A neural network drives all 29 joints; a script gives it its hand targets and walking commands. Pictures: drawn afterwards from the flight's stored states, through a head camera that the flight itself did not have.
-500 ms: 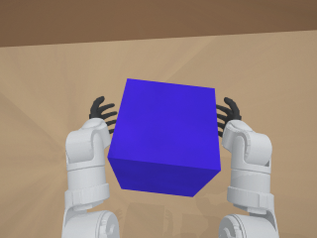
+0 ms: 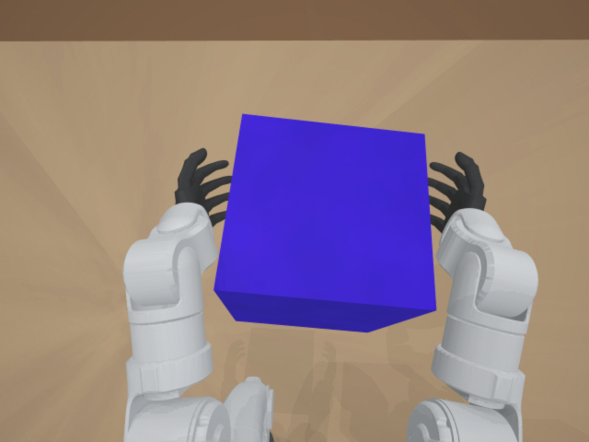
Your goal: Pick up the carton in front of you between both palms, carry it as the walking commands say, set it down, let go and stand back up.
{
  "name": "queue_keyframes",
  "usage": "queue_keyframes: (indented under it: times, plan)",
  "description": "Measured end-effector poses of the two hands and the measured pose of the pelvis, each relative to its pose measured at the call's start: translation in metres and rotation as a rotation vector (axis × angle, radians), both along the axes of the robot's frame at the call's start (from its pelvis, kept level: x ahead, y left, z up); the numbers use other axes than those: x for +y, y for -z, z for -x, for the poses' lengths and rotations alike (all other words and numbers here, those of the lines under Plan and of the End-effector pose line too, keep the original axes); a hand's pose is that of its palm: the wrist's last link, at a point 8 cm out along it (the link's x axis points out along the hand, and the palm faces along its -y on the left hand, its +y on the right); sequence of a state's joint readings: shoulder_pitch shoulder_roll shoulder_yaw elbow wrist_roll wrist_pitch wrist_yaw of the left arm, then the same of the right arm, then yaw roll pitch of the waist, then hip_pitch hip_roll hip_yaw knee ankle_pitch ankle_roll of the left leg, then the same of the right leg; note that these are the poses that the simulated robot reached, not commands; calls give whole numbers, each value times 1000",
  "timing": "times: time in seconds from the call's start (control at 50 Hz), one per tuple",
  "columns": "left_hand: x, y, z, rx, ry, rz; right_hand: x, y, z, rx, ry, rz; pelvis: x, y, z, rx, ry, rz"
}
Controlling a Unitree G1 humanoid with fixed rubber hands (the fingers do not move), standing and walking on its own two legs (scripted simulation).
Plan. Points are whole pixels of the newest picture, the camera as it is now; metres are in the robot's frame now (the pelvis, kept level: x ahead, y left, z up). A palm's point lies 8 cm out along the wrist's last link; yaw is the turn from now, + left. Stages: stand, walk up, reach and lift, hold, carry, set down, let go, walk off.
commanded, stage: carry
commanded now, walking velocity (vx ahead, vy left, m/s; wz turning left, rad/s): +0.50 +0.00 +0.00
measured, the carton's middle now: (315, 241) +0.37 +0.02 +0.06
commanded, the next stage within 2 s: none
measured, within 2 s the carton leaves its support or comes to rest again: neither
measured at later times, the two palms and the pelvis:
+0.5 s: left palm (246, 35) +0.67 +0.16 +0.18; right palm (445, 42) +0.66 -0.15 +0.19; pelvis +0.31 +0.02 +0.04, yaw -1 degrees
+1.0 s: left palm out of the picture +0.97 +0.14 +0.21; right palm out of the picture +0.98 -0.17 +0.21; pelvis +0.63 +0.00 +0.06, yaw -2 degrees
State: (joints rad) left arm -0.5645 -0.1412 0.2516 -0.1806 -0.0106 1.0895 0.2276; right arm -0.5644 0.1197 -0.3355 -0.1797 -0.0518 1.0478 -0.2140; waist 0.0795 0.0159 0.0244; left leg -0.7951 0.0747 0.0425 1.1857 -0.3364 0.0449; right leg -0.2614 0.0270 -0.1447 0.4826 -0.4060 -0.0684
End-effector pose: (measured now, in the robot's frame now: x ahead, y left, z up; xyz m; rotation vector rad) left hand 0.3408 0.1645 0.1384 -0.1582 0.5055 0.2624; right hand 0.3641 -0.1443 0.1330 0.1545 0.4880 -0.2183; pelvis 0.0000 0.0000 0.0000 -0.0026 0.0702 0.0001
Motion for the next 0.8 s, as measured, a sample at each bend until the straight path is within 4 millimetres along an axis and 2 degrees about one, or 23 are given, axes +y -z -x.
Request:
queue_keyframes:
  times: [0.1, 0.2, 0.28, 0.34, 0.44, 0.52, 0.6, 0.64, 0.72, 0.8]
  plan:
    - [-4, -14, -75, -13, 45, -15, -5, -14, -63, -10, 27, 17, 12, -2, -72, 12, 16, -7]
    - [-1, -3, -157, 18, 90, -20, -1, -10, -125, 27, 54, 12, 29, 5, -147, -12, 31, -37]
    - [-5, 3, -207, 83, 110, 9, -3, -5, -157, 96, 78, -16, 35, -11, -188, -9, 28, -22]
    - [-8, -4, -240, 80, 107, 37, -6, -13, -186, 92, 96, -16, 35, -23, -218, -5, 30, -13]
    - [-7, -30, -296, 3, 81, 22, -7, -43, -250, 13, 74, -8, 28, -35, -274, 6, 28, -9]
    - [-8, -46, -344, -20, 60, -1, -8, -57, -307, -6, 39, 0, 15, -37, -329, 13, 21, -7]
    - [-15, -50, -394, -15, 37, -16, -15, -54, -369, 3, 8, 17, -5, -28, -390, -3, 7, 14]
    - [-19, -47, -414, 13, 27, -15, -19, -48, -399, 28, -7, 39, -13, -28, -413, -9, 1, 21]
    - [-22, -38, -444, 97, 6, -4, -21, -40, -446, 93, -15, 6, -20, -42, -452, -5, 6, 5]
    - [-24, -47, -486, 80, -2, -5, -23, -47, -490, 75, 1, -27, -20, -54, -492, 1, 10, -5]
